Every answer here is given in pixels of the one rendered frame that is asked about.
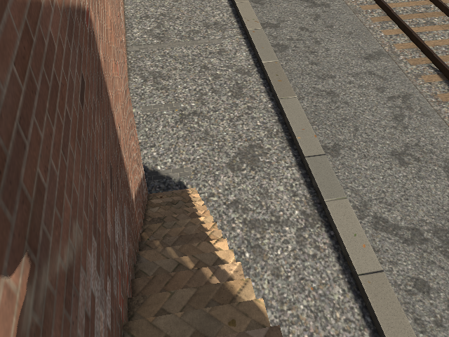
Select stairs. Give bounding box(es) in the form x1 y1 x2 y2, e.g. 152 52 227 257
123 188 283 337

